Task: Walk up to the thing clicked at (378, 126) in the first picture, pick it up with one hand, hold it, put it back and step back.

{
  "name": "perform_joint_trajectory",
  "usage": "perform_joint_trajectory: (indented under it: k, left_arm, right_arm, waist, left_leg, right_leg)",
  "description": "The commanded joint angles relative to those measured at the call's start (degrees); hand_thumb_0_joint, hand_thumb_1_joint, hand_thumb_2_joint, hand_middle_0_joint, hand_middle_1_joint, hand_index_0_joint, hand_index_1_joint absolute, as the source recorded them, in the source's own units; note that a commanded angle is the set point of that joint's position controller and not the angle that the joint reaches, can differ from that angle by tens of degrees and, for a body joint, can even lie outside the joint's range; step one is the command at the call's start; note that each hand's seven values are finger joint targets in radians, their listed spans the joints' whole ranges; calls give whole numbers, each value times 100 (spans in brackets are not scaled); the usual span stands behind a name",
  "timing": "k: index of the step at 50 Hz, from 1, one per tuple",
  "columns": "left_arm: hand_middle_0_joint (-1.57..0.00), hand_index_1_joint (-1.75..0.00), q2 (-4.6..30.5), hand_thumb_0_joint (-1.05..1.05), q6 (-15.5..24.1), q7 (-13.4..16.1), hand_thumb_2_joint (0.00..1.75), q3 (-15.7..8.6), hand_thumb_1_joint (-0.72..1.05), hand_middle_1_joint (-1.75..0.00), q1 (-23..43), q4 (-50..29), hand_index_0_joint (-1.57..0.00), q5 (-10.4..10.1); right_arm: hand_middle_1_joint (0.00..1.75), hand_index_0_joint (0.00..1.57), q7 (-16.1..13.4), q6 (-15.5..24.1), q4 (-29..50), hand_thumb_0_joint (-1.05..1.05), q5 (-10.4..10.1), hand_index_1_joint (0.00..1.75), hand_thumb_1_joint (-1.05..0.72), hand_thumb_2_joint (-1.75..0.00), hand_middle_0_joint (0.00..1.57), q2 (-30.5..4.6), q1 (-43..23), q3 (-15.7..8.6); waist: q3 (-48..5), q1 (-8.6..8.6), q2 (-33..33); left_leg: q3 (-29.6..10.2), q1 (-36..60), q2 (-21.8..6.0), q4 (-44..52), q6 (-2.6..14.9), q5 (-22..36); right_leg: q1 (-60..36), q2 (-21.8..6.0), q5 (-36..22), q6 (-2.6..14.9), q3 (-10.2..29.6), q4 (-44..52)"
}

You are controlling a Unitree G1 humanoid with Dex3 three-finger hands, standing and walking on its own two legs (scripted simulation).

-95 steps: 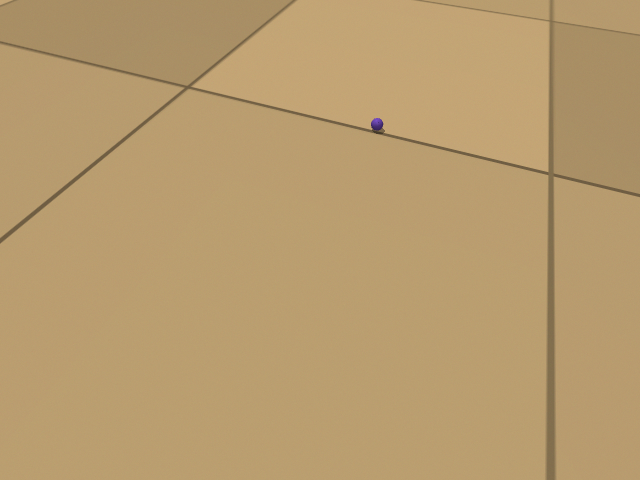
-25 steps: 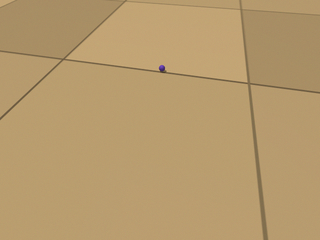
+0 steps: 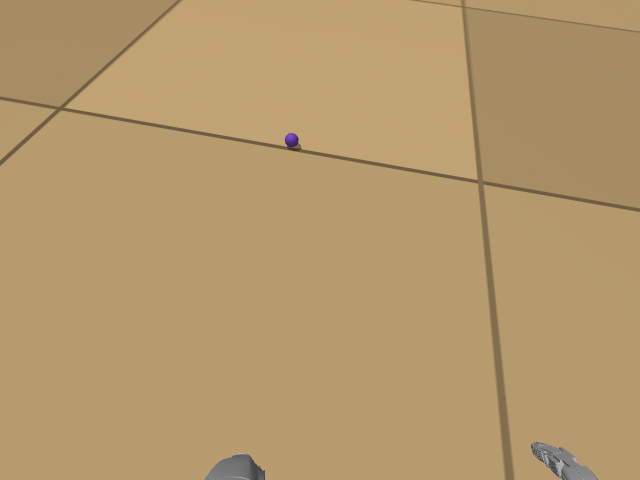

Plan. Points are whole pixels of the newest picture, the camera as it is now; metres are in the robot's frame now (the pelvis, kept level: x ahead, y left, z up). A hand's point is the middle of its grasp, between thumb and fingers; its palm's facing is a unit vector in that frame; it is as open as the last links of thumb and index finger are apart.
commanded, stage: walk up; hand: left
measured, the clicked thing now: (291, 140) +1.63 +0.19 -0.72
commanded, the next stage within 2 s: none
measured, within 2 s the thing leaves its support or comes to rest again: neither
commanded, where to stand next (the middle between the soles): +1.23 -0.02 m, yaw -3 degrees
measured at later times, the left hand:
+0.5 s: hand (199, 294) +0.39 +0.21 -0.09, palm faces -0.06 -0.90 -0.42, open 7.4 cm
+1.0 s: hand (211, 218) +0.58 +0.25 -0.13, palm faces -0.08 -0.94 -0.33, open 7.4 cm
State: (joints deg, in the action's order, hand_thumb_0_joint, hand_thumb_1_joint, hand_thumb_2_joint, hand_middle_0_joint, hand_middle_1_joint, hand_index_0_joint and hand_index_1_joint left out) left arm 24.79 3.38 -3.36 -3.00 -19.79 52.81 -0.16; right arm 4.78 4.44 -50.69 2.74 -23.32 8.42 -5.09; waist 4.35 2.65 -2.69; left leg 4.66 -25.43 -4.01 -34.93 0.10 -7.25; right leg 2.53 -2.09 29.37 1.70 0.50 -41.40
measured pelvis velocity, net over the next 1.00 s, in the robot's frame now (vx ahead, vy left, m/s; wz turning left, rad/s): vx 0.53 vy -0.03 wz -0.05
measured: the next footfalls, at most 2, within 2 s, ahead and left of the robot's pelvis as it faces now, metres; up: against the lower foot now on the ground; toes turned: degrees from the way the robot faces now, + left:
right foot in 0.34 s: +0.34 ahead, -0.17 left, +0.00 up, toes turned -9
left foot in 0.78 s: +0.61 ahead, +0.08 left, +0.00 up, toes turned +3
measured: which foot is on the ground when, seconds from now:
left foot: down 0.00-0.36, up 0.38-0.76, down 0.78-1.00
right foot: up 0.00-0.32, down 0.34-0.82, up 0.84-1.00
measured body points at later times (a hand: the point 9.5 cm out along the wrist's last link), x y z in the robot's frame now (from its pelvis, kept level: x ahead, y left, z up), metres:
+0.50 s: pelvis +0.27 -0.06 +0.02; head +0.28 -0.10 +0.47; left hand +0.39 +0.26 -0.06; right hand +0.31 -0.39 -0.12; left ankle +0.24 +0.11 -0.64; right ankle +0.30 -0.16 -0.71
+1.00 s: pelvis +0.53 -0.03 +0.02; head +0.54 -0.01 +0.47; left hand +0.59 +0.30 -0.10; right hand +0.62 -0.34 -0.07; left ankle +0.57 +0.08 -0.71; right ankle +0.52 -0.18 -0.65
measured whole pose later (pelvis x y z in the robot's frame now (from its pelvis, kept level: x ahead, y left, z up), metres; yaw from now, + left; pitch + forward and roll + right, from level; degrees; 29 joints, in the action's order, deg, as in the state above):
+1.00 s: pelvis +0.53 -0.03 +0.02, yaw -3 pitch -3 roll +1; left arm 25.3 3.7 -3.0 -1.9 -17.5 52.2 -0.5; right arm 3.5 4.8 -48.0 0.2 -21.7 13.1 -2.7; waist 4.5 0.4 -3.5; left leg 6.0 -13.8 -0.6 -28.4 2.3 -12.0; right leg 26.1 -4.5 19.0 1.4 0.9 -60.5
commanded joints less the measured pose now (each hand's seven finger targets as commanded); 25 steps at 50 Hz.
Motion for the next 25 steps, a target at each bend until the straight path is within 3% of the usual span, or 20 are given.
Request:
perform_joint_trajectory:
  k: [1, 2, 4, 6, 8, 9, 10, 12, 14, 15, 16, 17, 18, 19, 20, 22, 24, 25]
  left_arm:
    - [-20, -30, 1403, 0, 282, 243, 90, -224, 90, -30, 263, -695, -20, -72]
    - [-20, -30, 1361, 0, 293, 206, 90, -233, 90, -30, 313, -627, -20, -103]
    - [-20, -30, 1248, 0, 268, 97, 90, -237, 90, -30, 135, -435, -20, -95]
    - [-20, -30, 1078, 0, 195, -28, 90, -226, 90, -30, 187, -456, -20, -44]
    - [-20, -30, 993, 0, 159, -120, 90, -236, 90, -30, 544, -579, -20, 15]
    - [-20, -30, 1005, 0, 164, -154, 90, -259, 90, -30, 610, -599, -20, 37]
    - [-20, -30, 1022, 0, 165, -183, 90, -276, 90, -30, 695, -579, -20, 50]
    - [-20, -30, 1053, 0, 148, -213, 90, -350, 90, -30, 641, -500, -20, 61]
    - [-20, -30, 1101, 0, 156, -216, 90, -407, 90, -30, 474, -394, -20, 83]
    - [-20, -30, 1182, 0, 177, -189, 90, -442, 90, -30, 334, -344, -20, 102]
    - [-20, -30, 1332, 0, 222, -140, 90, -522, 90, -30, 83, -274, -20, 116]
    - [-20, -30, 1706, 0, 291, -35, 90, -682, 90, -30, -597, -152, -20, 140]
    - [-20, -30, 2268, 0, 351, 48, 90, -721, 90, -30, -833, -295, -20, 84]
    - [-20, -30, 2260, 0, 335, 71, 90, -656, 90, -30, -448, -381, -20, -9]
    - [-20, -30, 2070, 0, 323, 112, 90, -609, 90, -30, -68, -449, -20, -95]
    - [-20, -30, 1694, 0, 342, 156, 90, -495, 90, -30, 407, -525, -20, -47]
    - [-20, -30, 1475, 0, 392, 152, 90, -427, 90, -30, 485, -524, -20, -75]
    - [-20, -30, 1459, 0, 418, 149, 90, -420, 90, -30, 442, -572, -20, -37]
  right_arm:
    - [30, 20, -204, 148, 298, 0, -281, 30, -90, -90, 20, -2027, 1441, -668]
    - [30, 20, -227, 148, 450, 0, -290, 30, -90, -90, 20, -1809, 1080, -538]
    - [30, 20, -252, 189, 559, 0, -286, 30, -90, -90, 20, -1528, 675, -369]
    - [30, 20, -240, 222, 586, 0, -252, 30, -90, -90, 20, -1510, 600, -303]
    - [30, 20, -216, 254, 639, 0, -215, 30, -90, -90, 20, -1642, 590, -320]
    - [30, 20, -200, 280, 667, 0, -215, 30, -90, -90, 20, -1690, 513, -320]
    - [30, 20, -169, 284, 675, 0, -209, 30, -90, -90, 20, -1674, 493, -314]
    - [30, 20, -148, 263, 725, 0, -233, 30, -90, -90, 20, -1695, 220, -309]
    - [30, 20, -145, 216, 671, 0, -253, 30, -90, -90, 20, -1646, 169, -284]
    - [30, 20, -158, 189, 635, 0, -235, 30, -90, -90, 20, -1533, 217, -242]
    - [30, 20, -167, 174, 603, 0, -217, 30, -90, -90, 20, -1321, 499, -158]
    - [30, 20, -163, 170, 605, 0, -226, 30, -90, -90, 20, -958, 823, -28]
    - [30, 20, -170, 158, 740, 0, -301, 30, -90, -90, 20, -870, 908, 20]
    - [30, 20, -263, 74, 592, 0, -223, 30, -90, -90, 20, -1456, 548, -125]
    - [30, 20, -286, 35, 427, 0, -299, 30, -90, -90, 20, -1488, 581, -132]
    - [30, 20, -222, 24, 266, 0, -339, 30, -90, -90, 20, -1388, 701, -100]
    - [30, 20, -156, -36, 71, 0, -287, 30, -90, -90, 20, -1286, 1116, -111]
    - [30, 20, -118, -64, 77, 0, -255, 30, -90, -90, 20, -1259, 1072, -125]
  waist:
    - [-1282, -867, 1005]
    - [-804, -676, 818]
    - [-403, -415, 998]
    - [-265, -325, 1100]
    - [-26, -343, 1233]
    - [-42, -314, 1259]
    - [-124, -345, 1215]
    - [-214, -175, 1236]
    - [-384, 32, 920]
    - [-507, 125, 674]
    - [-731, 256, 76]
    - [-1066, 596, -1191]
    - [-1162, 551, -1926]
    - [-840, 492, -922]
    - [-440, 277, -418]
    - [-155, -43, -508]
    - [-177, -240, -668]
    - [-184, -218, -599]
  left_leg:
    - [-3703, 3631, -2168, 1989, 1583, -1957]
    - [-2786, 3010, -1901, 1936, 1466, -1571]
    - [-1588, 2071, -1494, 1950, 1264, -740]
    - [-920, 1559, -1269, 2037, 1247, -170]
    - [-800, 1273, -1419, 2179, 1406, -326]
    - [-774, 1163, -1432, 2207, 1370, -668]
    - [-628, 1102, -1253, 2222, 1284, -1120]
    - [-499, 750, -1165, 2109, 1084, -1795]
    - [-190, 625, -998, 1536, 953, -1650]
    - [-7, 562, -867, 1007, 854, -1294]
    - [208, 225, -621, -126, 712, -575]
    - [361, -469, -142, -1996, 479, -712]
    - [78, -1517, 511, -3321, 186, -2311]
    - [-584, -1647, 153, -3825, 170, -2295]
    - [-1077, -1519, -117, -3766, 191, -1657]
    - [-876, -1266, -259, -3255, 223, -1099]
    - [-813, -784, -239, -2756, 126, -721]
    - [-743, -744, -220, -2595, 50, -640]
  right_leg:
    - [3804, 218, -385, 195, 849, -3427]
    - [3722, -10, -696, 155, 800, -3245]
    - [3287, -356, -802, 44, 567, -2429]
    - [2832, -422, -869, -121, 265, -1515]
    - [2762, -543, -944, -196, 57, -736]
    - [2546, -578, -1265, -158, 60, -333]
    - [2348, -490, -1609, -131, -83, -15]
    - [1710, -373, -2179, -95, -244, 308]
    - [1016, -204, -2516, -78, -542, 540]
    - [577, -123, -2341, -35, -638, 653]
    - [-243, 19, -1854, 101, -547, 824]
    - [-1041, -489, -543, 289, 527, 1398]
    - [-1345, -2161, 22, 897, 3687, 2761]
    - [-747, -2414, 350, 1245, 4175, 2887]
    - [-247, -2133, 124, 1030, 3282, 2823]
    - [360, -1549, -840, 885, 1975, 2761]
    - [688, -1196, -1825, 724, 1091, 2786]
    - [703, -1231, -2051, 894, 959, 2810]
